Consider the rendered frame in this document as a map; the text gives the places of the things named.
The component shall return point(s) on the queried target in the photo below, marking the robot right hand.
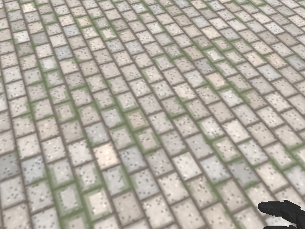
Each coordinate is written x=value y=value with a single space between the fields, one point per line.
x=285 y=209

